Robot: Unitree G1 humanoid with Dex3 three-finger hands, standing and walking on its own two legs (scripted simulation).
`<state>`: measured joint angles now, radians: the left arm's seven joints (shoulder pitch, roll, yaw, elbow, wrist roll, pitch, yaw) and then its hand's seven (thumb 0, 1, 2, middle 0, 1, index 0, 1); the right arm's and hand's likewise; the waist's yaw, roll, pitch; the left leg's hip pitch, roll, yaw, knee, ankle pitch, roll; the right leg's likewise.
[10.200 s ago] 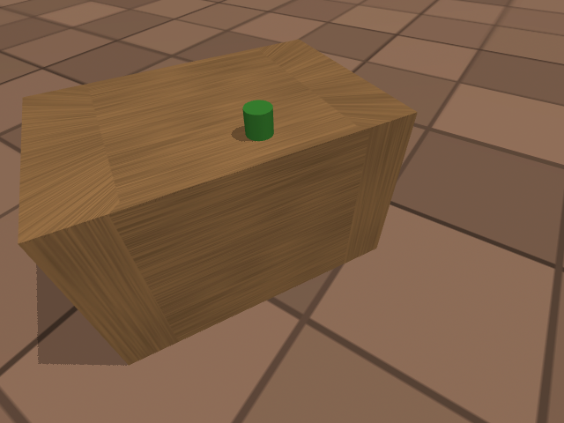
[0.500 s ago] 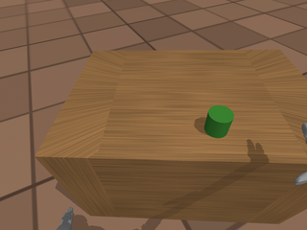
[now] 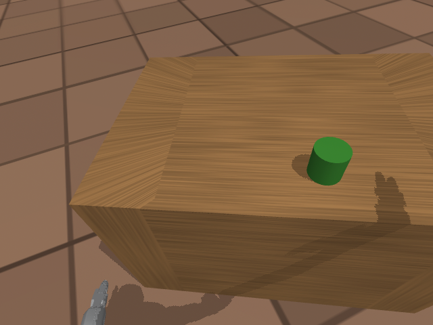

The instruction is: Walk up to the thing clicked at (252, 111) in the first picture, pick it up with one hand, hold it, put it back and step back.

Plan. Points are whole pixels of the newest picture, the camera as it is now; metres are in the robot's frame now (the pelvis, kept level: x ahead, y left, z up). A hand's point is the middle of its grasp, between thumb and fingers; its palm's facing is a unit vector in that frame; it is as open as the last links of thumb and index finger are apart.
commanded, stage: go down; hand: right
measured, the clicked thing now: (328, 161) +0.52 -0.21 -0.02
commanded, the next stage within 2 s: approach in 1.64 s
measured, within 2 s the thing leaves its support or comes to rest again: neither
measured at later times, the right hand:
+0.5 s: hand out of the picture +0.40 -0.39 +0.13, palm faces +0.23 +0.97 +0.00, open 17.5 cm
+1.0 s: hand out of the picture +0.41 -0.40 +0.14, palm faces +0.27 +0.96 +0.01, open 17.5 cm
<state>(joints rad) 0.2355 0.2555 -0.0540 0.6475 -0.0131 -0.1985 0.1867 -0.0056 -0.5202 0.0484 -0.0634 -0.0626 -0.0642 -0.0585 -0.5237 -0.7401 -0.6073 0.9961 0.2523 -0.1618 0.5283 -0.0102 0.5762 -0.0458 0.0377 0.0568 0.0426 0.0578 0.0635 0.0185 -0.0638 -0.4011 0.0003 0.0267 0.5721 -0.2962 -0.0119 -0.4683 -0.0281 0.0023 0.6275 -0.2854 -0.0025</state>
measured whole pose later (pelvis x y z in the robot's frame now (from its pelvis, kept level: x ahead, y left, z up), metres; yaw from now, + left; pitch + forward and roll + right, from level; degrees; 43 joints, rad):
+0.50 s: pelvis +0.01 -0.01 -0.01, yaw +0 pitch +12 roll +3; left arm 0.25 0.25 -0.07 0.59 -0.01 -0.19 0.17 -0.01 -0.55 0.08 -0.06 -0.06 -0.05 -0.07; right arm -0.62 -0.84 -0.62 1.10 0.21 -0.16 0.54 -0.01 0.55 -0.05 0.05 0.05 0.05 0.05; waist 0.08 0.02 -0.10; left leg -0.50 -0.01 0.03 0.63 -0.33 -0.02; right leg -0.59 -0.03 0.01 0.73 -0.34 -0.01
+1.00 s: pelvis +0.01 -0.01 -0.02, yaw +0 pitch +13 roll +3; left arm 0.27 0.26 -0.08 0.52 0.00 -0.18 0.15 0.00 -0.54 0.07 -0.06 -0.06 -0.06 -0.06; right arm -0.73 -0.93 -0.65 1.19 0.16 -0.16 0.53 -0.01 0.56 -0.05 0.05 0.05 0.05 0.05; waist 0.11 0.02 -0.10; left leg -0.56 -0.01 0.04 0.68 -0.35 -0.02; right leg -0.66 -0.04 0.02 0.79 -0.36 -0.01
